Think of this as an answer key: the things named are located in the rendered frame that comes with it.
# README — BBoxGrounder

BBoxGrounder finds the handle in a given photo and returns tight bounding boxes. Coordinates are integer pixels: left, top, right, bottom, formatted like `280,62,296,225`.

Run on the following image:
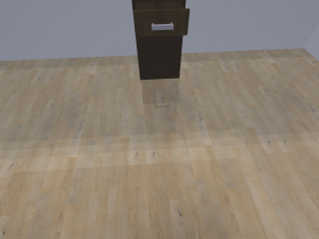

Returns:
152,22,173,31

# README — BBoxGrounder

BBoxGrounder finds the cabinet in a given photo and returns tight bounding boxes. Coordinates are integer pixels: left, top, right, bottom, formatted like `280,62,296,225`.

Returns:
132,0,186,80

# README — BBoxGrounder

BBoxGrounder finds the drawer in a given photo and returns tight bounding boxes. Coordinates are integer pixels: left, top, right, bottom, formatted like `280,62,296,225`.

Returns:
134,2,190,38

